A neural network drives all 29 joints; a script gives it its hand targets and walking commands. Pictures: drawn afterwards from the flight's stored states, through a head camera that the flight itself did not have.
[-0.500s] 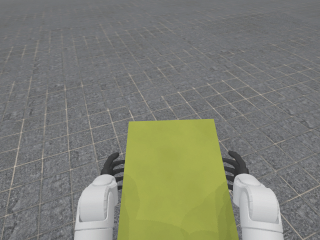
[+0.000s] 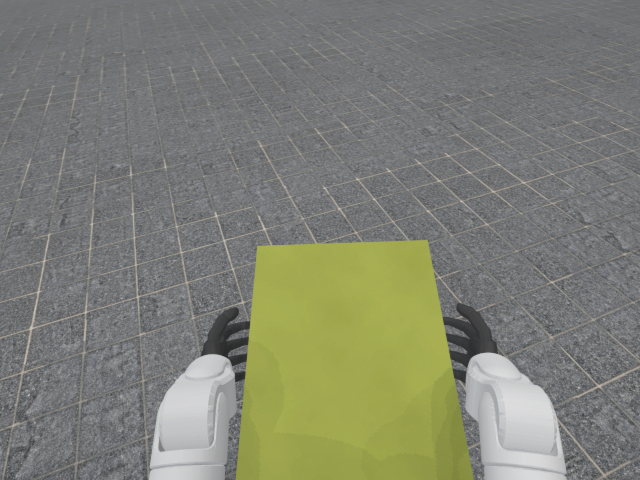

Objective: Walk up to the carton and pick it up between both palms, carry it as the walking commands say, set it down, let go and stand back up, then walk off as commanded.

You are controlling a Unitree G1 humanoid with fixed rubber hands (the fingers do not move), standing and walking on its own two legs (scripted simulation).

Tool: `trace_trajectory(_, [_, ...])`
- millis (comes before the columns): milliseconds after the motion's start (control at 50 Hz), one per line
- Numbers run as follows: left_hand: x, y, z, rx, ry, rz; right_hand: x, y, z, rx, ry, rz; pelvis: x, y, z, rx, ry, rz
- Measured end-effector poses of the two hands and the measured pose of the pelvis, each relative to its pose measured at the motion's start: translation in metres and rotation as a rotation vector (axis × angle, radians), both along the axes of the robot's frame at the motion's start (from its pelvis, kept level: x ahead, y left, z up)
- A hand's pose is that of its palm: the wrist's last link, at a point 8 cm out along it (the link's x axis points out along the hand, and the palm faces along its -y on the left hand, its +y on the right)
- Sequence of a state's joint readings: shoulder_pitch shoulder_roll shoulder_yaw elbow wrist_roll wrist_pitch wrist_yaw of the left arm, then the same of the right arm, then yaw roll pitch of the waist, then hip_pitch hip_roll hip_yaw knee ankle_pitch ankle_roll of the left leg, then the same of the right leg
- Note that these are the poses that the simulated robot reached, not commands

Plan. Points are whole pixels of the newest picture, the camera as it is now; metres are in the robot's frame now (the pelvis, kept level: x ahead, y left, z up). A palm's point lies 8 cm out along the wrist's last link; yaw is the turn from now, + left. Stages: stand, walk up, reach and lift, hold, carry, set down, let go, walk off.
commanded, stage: carry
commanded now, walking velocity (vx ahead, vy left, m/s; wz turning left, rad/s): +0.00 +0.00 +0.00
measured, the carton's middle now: (346, 375) +0.30 -0.01 -0.04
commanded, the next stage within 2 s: hold in 0.68 s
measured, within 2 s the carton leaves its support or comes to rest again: neither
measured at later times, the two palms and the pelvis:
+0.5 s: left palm (217, 368) +0.27 +0.15 +0.05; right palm (475, 364) +0.27 -0.16 +0.04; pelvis +0.01 +0.00 +0.00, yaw +0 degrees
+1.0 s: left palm (218, 357) +0.28 +0.15 +0.04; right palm (475, 356) +0.28 -0.16 +0.05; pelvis +0.01 +0.00 +0.00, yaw -4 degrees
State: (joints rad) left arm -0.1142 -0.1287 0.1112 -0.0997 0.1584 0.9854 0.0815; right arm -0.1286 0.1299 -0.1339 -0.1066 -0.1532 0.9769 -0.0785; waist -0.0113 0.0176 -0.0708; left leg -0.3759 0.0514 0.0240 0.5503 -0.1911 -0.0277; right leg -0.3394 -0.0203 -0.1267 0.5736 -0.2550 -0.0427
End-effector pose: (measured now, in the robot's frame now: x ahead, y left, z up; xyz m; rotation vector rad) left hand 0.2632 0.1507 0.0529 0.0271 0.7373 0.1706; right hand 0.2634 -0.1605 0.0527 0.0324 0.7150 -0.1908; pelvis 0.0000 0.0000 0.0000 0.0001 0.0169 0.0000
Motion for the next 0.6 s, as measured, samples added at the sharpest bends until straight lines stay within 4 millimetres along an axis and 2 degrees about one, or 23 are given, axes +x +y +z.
trace_trajectory(380, [0.0042, 0.0018, -0.0092, -0.009, -0.010, 0.008, 0.0073, 0.0008, -0.0073, -0.015, -0.005, 0.026, 0.0066, -0.0027, -0.0012, -0.001, -0.001, 0.005])
trace_trajectory(600, [0.0040, 0.0016, -0.0050, 0.002, -0.031, 0.011, 0.0070, 0.0007, -0.0089, -0.002, -0.018, 0.025, 0.0071, -0.0032, -0.0009, 0.005, -0.003, 0.006])
